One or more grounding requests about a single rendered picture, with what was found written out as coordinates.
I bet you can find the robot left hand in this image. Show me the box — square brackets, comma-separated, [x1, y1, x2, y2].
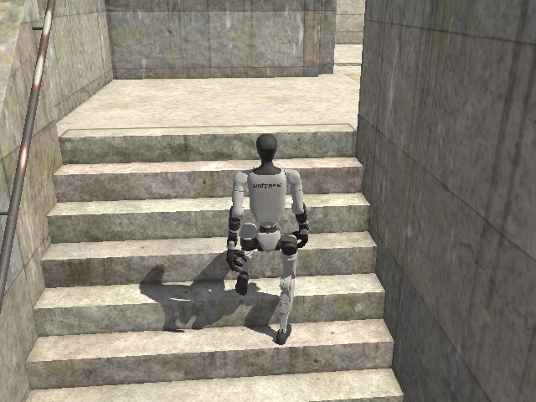
[226, 249, 247, 273]

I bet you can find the humanoid robot head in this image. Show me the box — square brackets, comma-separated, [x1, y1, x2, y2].
[253, 134, 281, 175]

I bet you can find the robot right upper arm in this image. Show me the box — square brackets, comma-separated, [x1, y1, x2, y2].
[285, 169, 304, 214]

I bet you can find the left robot forearm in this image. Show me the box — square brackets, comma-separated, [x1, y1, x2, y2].
[226, 206, 240, 250]

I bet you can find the robot right hand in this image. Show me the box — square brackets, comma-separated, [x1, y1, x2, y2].
[292, 231, 308, 249]

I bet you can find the right robot shin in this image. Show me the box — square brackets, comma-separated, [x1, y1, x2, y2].
[279, 278, 295, 334]

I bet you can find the right robot forearm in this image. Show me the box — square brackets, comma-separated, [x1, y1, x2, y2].
[295, 203, 309, 235]

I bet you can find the robot left upper arm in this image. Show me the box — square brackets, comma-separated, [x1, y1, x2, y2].
[231, 170, 250, 218]

